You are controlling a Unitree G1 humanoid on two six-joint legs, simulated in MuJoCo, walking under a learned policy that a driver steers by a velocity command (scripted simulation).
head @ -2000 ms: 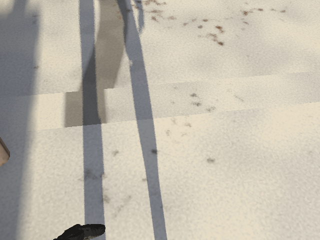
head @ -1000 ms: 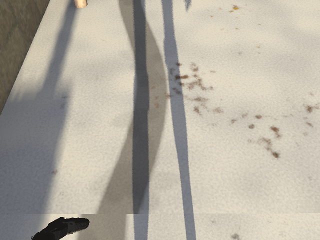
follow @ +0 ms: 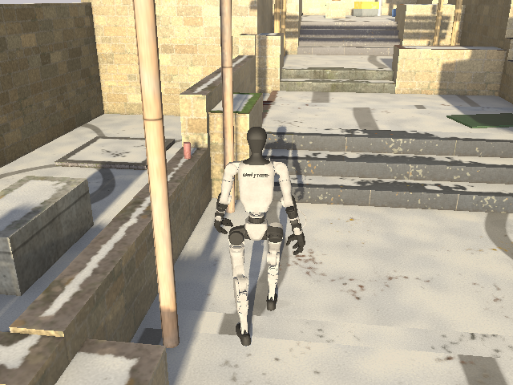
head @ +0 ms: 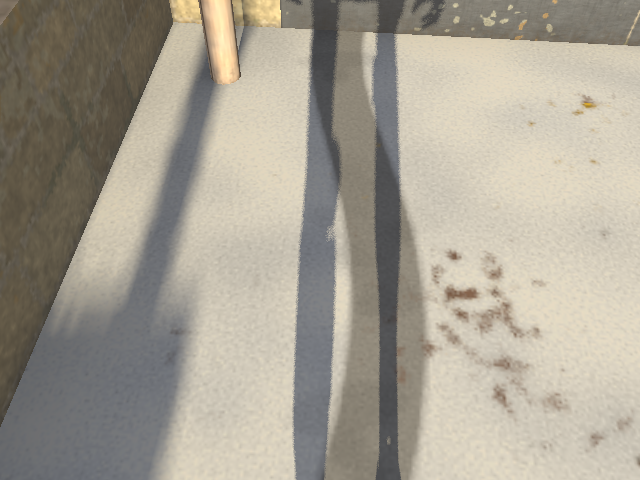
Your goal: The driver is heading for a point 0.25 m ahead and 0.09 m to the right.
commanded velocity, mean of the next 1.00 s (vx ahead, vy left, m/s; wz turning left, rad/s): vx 0.14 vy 0.00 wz -0.14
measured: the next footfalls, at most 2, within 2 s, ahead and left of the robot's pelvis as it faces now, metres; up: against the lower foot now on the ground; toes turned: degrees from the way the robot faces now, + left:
right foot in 0.06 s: +0.21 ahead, -0.09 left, +0.00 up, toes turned -7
left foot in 0.56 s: +0.31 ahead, +0.08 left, +0.00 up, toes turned -6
